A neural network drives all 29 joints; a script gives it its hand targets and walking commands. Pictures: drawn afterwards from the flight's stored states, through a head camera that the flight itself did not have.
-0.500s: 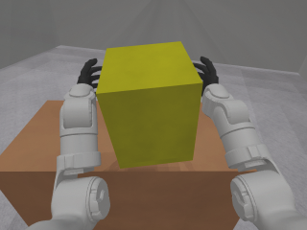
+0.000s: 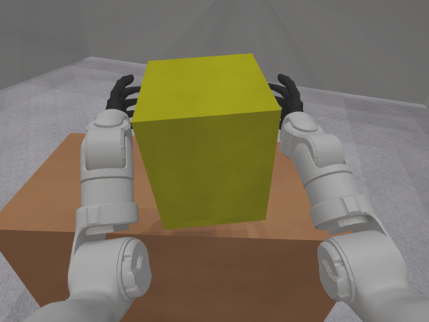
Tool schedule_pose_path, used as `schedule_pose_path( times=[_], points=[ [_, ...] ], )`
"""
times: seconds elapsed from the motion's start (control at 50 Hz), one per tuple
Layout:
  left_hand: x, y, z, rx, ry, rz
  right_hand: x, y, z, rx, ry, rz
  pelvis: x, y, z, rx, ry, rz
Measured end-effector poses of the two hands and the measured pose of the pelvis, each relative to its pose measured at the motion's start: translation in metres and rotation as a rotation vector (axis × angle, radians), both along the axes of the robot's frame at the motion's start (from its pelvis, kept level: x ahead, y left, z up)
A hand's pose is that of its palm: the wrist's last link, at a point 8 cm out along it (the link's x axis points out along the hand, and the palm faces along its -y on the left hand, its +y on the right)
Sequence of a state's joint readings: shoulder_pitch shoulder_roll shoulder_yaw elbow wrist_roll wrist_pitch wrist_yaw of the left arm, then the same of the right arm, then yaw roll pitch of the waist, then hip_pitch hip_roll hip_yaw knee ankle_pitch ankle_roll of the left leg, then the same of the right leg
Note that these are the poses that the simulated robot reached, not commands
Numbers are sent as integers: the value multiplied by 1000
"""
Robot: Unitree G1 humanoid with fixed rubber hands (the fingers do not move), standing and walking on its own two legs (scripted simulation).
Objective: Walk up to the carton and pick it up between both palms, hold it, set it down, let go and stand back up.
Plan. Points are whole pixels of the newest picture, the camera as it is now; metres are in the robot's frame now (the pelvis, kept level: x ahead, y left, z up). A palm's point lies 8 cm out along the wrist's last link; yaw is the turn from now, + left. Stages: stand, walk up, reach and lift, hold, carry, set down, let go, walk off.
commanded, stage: hold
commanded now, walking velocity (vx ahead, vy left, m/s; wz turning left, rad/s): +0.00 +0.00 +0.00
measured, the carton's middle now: (207, 141) +0.40 +0.01 +0.20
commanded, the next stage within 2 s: set down in 0.88 s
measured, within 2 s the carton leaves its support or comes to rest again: neither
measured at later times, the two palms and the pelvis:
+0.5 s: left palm (122, 123) +0.37 +0.16 +0.26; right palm (295, 123) +0.36 -0.13 +0.27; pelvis +0.00 +0.00 +0.00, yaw -1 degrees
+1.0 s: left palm (122, 117) +0.38 +0.16 +0.27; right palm (295, 120) +0.36 -0.13 +0.27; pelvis +0.00 +0.00 +0.00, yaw +0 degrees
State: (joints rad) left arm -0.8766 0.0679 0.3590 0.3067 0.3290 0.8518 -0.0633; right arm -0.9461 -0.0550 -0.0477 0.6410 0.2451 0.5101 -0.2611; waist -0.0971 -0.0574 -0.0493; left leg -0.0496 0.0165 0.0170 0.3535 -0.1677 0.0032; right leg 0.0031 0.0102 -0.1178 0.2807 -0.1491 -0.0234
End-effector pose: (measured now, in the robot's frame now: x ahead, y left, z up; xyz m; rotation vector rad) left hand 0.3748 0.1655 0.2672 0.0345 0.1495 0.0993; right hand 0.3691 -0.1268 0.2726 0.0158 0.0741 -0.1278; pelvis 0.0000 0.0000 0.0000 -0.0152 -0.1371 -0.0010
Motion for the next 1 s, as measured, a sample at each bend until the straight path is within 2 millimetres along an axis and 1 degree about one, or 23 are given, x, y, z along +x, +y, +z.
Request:
schedule_pose_path(
  times=[0.1, 0.3, 0.58, 0.72, 0.8, 1.0],
  points=[
    [3, -3, -4, 8, 11, -8, 2, -3, -2, 5, 12, -6, 3, 1, 0, -1, 0, 0],
    [2, -11, -9, 18, 11, -17, -2, -11, -11, 9, 11, -13, 7, 4, 0, -3, -7, -9],
    [-9, -5, -4, -5, -1, 1, -9, -5, -2, 6, -1, -1, 2, 3, 0, 0, -24, -15],
    [-4, -1, -6, -9, 30, -1, -4, -1, -5, 6, 30, -4, -3, 1, 0, 3, -14, -10],
    [-1, -1, -4, 11, 16, -4, -2, -1, -4, 9, 16, -1, -3, 1, 0, 0, 1, -3],
    [0, -7, 2, 16, -9, -23, -6, -7, -1, 13, -8, -22, 3, 3, 0, -3, -11, -2]
  ],
)
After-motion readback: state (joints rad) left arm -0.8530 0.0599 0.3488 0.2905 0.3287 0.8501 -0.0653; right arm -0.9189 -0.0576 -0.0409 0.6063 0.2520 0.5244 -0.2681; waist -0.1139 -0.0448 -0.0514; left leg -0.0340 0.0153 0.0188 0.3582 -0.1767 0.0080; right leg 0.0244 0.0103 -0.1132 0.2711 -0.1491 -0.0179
